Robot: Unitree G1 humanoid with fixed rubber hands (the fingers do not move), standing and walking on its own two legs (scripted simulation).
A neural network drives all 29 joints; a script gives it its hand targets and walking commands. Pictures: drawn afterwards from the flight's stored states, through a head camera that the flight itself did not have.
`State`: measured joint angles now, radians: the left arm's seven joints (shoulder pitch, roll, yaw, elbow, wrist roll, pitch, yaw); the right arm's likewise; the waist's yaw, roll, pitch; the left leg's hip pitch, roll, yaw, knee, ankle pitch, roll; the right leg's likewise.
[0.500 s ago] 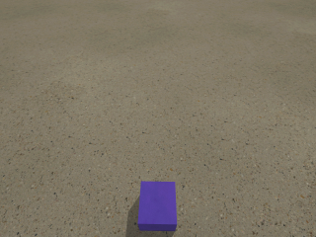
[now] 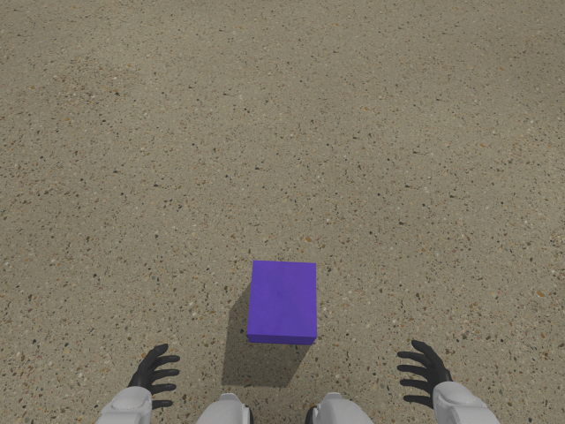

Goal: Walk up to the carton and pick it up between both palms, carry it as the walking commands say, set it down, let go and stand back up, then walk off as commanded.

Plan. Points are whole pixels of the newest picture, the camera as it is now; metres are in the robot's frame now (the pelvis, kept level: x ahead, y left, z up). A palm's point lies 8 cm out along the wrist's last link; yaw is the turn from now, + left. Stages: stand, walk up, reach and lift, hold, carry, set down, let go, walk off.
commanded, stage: reach and lift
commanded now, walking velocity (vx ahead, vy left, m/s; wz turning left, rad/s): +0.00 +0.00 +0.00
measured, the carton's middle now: (282, 303) +0.44 -0.03 -0.66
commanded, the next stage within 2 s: none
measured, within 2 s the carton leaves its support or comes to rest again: neither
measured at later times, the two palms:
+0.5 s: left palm (159, 317) +0.29 +0.20 -0.14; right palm (409, 321) +0.27 -0.22 -0.14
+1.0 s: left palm (186, 244) +0.44 +0.18 -0.17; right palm (384, 255) +0.40 -0.21 -0.17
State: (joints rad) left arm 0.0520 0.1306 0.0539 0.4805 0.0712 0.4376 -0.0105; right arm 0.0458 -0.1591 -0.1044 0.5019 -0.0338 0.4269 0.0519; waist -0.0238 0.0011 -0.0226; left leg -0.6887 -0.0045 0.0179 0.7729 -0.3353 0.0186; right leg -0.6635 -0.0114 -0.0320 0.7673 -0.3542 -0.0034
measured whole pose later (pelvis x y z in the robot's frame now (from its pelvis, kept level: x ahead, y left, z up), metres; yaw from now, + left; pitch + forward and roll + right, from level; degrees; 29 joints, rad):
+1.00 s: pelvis -0.06 +0.00 -0.08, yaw -1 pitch +39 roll -1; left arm -1.07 0.28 0.24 0.98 -0.01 0.14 0.02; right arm -0.99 -0.19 -0.29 0.89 0.02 0.14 -0.08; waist -0.04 0.01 -0.02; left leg -1.43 -0.01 0.00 1.06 -0.30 0.01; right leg -1.42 0.01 0.00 1.07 -0.33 0.00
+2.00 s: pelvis -0.09 +0.00 -0.27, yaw -2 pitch +47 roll -1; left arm -1.36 0.36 0.20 1.05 -0.08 0.14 0.07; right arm -1.28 -0.26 -0.26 0.95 0.09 0.13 -0.12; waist -0.04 0.00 0.06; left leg -2.15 -0.04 -0.02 1.83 -0.50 -0.01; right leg -2.12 0.04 0.00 1.84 -0.53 0.01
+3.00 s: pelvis -0.10 +0.00 -0.39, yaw -2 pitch +33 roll -1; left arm -1.53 0.43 0.05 1.24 -0.20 0.03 0.06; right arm -1.49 -0.34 -0.11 1.21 0.24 0.02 -0.11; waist -0.02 -0.02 0.48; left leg -2.26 0.00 0.00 2.27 -0.58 0.01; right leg -2.24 0.02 -0.03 2.27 -0.60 0.00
